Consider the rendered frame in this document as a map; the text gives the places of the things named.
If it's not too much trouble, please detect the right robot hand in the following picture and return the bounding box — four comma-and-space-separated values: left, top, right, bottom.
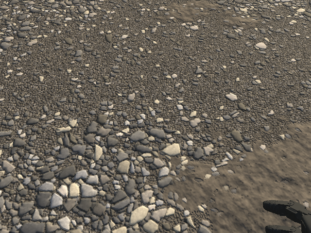
262, 200, 311, 233

